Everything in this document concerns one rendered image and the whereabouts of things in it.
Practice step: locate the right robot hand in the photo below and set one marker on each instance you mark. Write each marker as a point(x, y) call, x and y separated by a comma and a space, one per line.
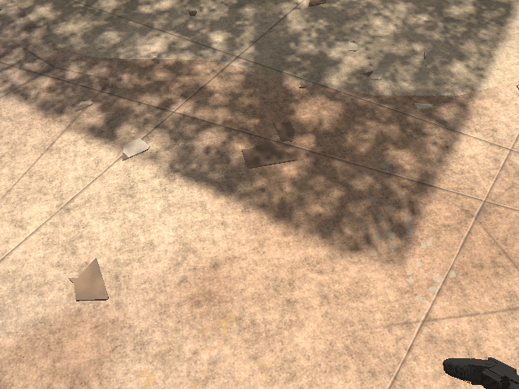
point(491, 373)

